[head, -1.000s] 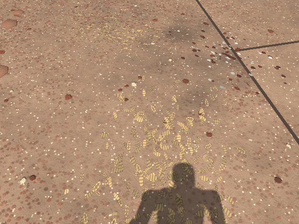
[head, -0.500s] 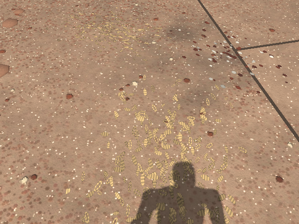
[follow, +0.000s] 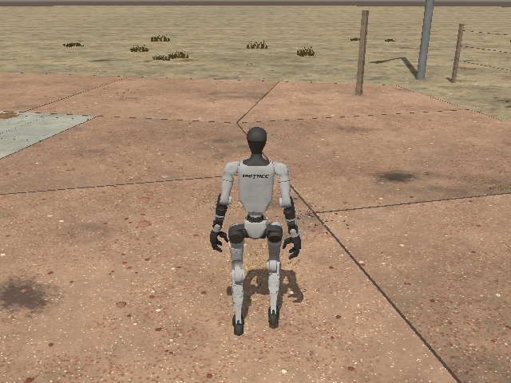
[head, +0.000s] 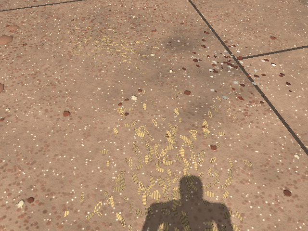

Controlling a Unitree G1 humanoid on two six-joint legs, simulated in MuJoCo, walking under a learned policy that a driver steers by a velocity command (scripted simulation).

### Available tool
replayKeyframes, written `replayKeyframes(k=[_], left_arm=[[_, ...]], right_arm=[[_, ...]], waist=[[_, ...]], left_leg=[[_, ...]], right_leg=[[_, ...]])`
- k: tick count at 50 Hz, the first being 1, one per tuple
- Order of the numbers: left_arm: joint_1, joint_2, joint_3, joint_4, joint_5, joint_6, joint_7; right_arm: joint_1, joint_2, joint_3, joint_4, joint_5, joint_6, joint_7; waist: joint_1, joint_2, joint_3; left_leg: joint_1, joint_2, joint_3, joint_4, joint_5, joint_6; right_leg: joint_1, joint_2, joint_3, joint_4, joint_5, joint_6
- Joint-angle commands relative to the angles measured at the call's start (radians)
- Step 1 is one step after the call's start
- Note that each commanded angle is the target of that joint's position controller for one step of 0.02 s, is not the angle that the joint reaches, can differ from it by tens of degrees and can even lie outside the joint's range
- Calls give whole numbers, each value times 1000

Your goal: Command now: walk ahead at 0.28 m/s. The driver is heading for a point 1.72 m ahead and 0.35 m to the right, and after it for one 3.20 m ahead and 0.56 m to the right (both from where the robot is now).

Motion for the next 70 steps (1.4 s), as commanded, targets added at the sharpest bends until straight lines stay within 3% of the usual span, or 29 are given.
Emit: replayKeyframes(k=[1,4,7,8,9,10,12,16,23,29,31,33,34,35,37,38,39,43,47,55,58,60,61,62,63,64,66,68,70], left_arm=[[-134,87,19,-98,-11,-57,-20],[-77,53,17,-74,-10,-65,-34],[183,107,54,9,-9,-52,-27],[315,206,79,21,3,-56,-17],[387,263,74,26,23,-75,-33],[287,207,50,11,26,-93,-38],[104,127,17,-48,19,-101,-53],[130,94,-1,-46,32,-88,-43],[212,141,7,-61,29,-73,-7],[264,153,25,-47,15,-55,-2],[231,184,36,-60,19,-47,-1],[186,180,31,-81,26,-37,-4],[273,81,3,-104,33,-48,-16],[311,14,-20,-90,13,-80,-29],[106,144,14,-157,-32,-115,-30],[61,146,19,-168,-21,-114,-19],[65,145,32,-165,-3,-99,-10],[86,90,32,-177,6,-52,0],[-79,109,38,-236,23,-53,-5],[-327,93,18,-313,5,-70,-47],[-292,130,28,-322,2,-80,-61],[-58,199,66,-255,7,-83,-57],[136,276,91,-211,20,-82,-48],[221,357,108,-182,25,-77,-52],[215,259,78,-188,21,-78,-53],[124,209,63,-206,17,-81,-51],[-20,151,42,-236,31,-83,-54],[-39,120,32,-226,41,-88,-58],[-10,146,38,-209,34,-91,-52]], right_arm=[[20,-139,-28,-43,12,-27,4],[2,-175,-36,-52,16,-18,12],[-33,-159,-26,-67,16,-23,18],[-76,-91,-6,-100,1,-29,23],[-63,-11,10,-141,14,-52,20],[-82,-64,-3,-146,41,-70,24],[-124,-107,-13,-155,35,-79,32],[-126,-105,-32,-140,13,-47,36],[-433,-62,-12,-247,10,-46,54],[-549,-80,-5,-300,17,-64,91],[-457,-131,-27,-286,16,-67,92],[-129,-222,-74,-193,17,-62,79],[38,-320,-98,-158,-13,-57,69],[59,-290,-82,-144,-13,-52,70],[-122,-173,-46,-171,0,-59,70],[-204,-141,-34,-182,-8,-67,75],[-245,-109,-24,-181,-19,-76,79],[-209,-133,-25,-142,-19,-80,71],[-131,-171,-32,-127,-16,-71,41],[10,-195,-40,-83,4,-47,30],[-6,-213,-51,-80,6,-31,25],[-50,-202,-45,-93,5,-21,25],[-44,-166,-28,-116,-8,-21,25],[82,-27,12,-123,-10,-44,38],[33,-109,-5,-113,13,-70,42],[-63,-175,-21,-146,35,-86,45],[-157,-172,-28,-164,16,-84,32],[-115,-138,-33,-155,8,-55,29],[-117,-111,-32,-156,7,-36,26]], waist=[[-6,66,183],[32,93,132],[156,41,56],[202,-197,10],[176,-368,-68],[122,-218,-4],[61,-86,85],[27,-92,97],[84,-71,137],[78,-86,158],[11,-133,69],[-151,-146,-125],[-132,51,-308],[-99,222,-451],[-76,112,-178],[-33,8,-90],[9,4,-55],[62,47,27],[26,26,64],[-54,42,107],[-9,69,81],[114,67,-58],[176,-23,-209],[113,-294,-342],[140,-247,-364],[131,-197,-221],[72,-57,-79],[19,-86,-50],[4,-78,-15]], left_leg=[[61,315,-358,-307,-171,164],[-113,219,-192,-240,-103,134],[-299,148,-105,29,72,87],[-439,57,16,445,71,11],[-646,-69,-63,742,-208,-4],[-741,8,-173,901,-158,27],[-745,102,-149,874,61,68],[-616,146,-93,690,203,37],[-632,101,-33,264,414,-14],[-591,59,-20,92,361,43],[-421,1,14,92,290,77],[48,-7,-4,106,298,138],[467,264,-401,103,184,269],[596,418,-846,-120,38,359],[322,336,-586,-174,68,250],[135,303,-460,-207,179,226],[12,263,-371,-233,237,203],[-155,217,-238,-335,261,217],[-89,204,-182,-357,313,202],[106,230,-119,-290,327,157],[185,270,-130,-205,470,130],[143,203,-67,66,766,88],[-50,143,-18,372,579,50],[-473,-52,-24,749,-25,-19],[-598,-35,-178,892,-210,-1],[-674,20,-174,925,-146,20],[-600,110,-135,819,8,25],[-495,146,-142,739,62,25],[-501,156,-130,667,89,11]], right_leg=[[-310,-89,54,-39,3,-22],[17,-3,-66,-238,119,5],[389,54,-75,-343,210,-4],[499,-181,271,-500,83,-85],[602,-374,787,-715,-39,-228],[540,-400,794,-718,-139,-231],[394,-308,503,-713,-10,-153],[294,-183,203,-746,372,-107],[328,-167,92,-796,505,-118],[502,-229,55,-715,648,-107],[544,-235,43,-586,988,-87],[377,-167,-5,-188,1080,-36],[-4,-39,-24,218,659,16],[-206,105,113,491,-78,36],[-344,-17,150,563,9,-8],[-298,-69,129,490,95,-11],[-226,-107,129,421,142,-14],[-186,-145,113,275,205,5],[-316,-148,97,30,428,44],[-292,-69,41,-326,511,31],[-215,-42,31,-371,397,-11],[111,26,-23,-395,386,-58],[426,-124,146,-366,397,-121],[788,-359,639,-476,206,-286],[801,-364,779,-579,121,-272],[687,-331,626,-581,165,-221],[398,-261,403,-628,362,-184],[274,-218,310,-684,407,-174],[229,-209,255,-728,438,-186]])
